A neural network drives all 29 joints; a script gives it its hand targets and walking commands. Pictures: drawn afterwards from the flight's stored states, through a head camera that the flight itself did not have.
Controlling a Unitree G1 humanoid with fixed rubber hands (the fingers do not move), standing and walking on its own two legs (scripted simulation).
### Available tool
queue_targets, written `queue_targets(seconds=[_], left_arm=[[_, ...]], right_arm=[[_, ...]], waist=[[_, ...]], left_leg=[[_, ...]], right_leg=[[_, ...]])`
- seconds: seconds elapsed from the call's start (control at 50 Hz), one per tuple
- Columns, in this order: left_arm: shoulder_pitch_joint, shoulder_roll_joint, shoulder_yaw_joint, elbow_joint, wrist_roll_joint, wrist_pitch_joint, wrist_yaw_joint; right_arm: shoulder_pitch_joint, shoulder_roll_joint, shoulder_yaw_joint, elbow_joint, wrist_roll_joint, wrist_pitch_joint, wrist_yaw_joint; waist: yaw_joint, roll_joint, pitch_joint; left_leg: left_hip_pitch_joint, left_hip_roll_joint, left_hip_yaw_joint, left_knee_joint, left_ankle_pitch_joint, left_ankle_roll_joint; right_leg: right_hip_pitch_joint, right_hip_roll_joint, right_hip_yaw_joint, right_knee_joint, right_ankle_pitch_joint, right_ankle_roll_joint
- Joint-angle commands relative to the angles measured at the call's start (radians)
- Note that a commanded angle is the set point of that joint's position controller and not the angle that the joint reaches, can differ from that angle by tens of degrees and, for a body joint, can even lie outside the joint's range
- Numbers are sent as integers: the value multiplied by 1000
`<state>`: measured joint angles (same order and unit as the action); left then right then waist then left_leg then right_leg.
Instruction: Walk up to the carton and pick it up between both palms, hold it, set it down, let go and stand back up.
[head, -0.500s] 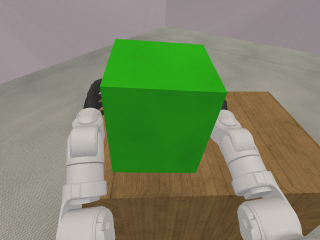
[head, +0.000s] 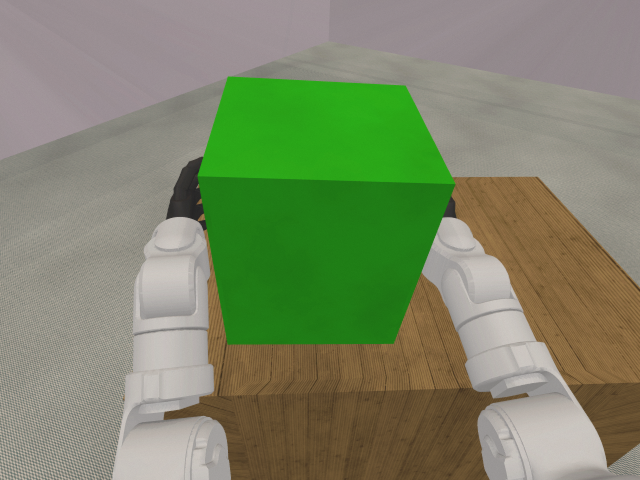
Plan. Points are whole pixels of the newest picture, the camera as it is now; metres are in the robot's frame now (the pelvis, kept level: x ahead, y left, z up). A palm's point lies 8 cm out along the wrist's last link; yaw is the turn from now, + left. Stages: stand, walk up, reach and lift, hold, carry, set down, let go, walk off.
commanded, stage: hold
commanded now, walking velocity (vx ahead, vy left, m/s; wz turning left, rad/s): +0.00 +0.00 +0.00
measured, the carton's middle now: (315, 217) +0.38 +0.00 +0.20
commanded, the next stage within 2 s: set down in 0.88 s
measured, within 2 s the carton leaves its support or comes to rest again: neither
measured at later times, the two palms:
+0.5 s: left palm (183, 224) +0.36 +0.16 +0.20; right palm (435, 222) +0.36 -0.14 +0.19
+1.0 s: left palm (184, 222) +0.36 +0.15 +0.21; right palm (436, 221) +0.36 -0.15 +0.19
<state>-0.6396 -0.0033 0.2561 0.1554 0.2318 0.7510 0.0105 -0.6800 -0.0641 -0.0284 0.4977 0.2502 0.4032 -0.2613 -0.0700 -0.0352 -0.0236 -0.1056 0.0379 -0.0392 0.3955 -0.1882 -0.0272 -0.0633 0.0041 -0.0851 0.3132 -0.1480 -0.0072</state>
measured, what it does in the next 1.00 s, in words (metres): stands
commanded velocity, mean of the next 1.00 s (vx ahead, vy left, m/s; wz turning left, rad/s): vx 0.00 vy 0.00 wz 0.00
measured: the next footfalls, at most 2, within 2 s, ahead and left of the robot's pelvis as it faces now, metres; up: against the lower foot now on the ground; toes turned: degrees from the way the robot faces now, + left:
none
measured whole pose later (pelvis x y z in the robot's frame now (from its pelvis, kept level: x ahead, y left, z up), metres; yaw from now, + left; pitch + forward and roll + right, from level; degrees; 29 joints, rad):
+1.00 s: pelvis +0.00 +0.00 +0.00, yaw +0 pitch -7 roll -1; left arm -0.64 -0.02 0.27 0.15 0.24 0.74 0.00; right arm -0.67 -0.05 -0.05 0.49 0.23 0.40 -0.25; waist -0.07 -0.03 -0.01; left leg -0.09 0.03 -0.04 0.39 -0.19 -0.02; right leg -0.05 0.00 -0.08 0.31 -0.15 0.00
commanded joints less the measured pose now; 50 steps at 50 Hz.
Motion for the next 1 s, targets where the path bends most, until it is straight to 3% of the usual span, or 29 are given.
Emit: queue_targets(seconds=[0.0, 0.42, 0.88, 0.98], left_arm=[[-769, -653, -570, -190, -173, -81, -110], [-724, -646, -585, -232, -163, -56, -122], [-762, -653, -561, -177, -163, -68, -118], [-777, -660, -530, -129, -142, -110, -133]], right_arm=[[-998, 674, 446, -434, 123, -72, 115], [-947, 642, 444, -459, 118, -55, 112], [-994, 665, 425, -419, 103, -68, 121], [-995, 668, 388, -391, 61, -114, 129]], waist=[[-6, 74, -490], [-16, 78, -444], [-7, 70, -454], [-12, 65, -440]], left_leg=[[150, -90, 17, -21, 312, 3], [162, -84, 19, -27, 325, -10], [141, -85, 25, -38, 266, 5], [136, -93, 28, -54, 214, 12]], right_leg=[[158, 59, 30, -23, 221, 55], [160, 63, 25, -28, 218, 50], [147, 58, 28, -33, 170, 49], [153, 50, 17, -37, 165, 60]])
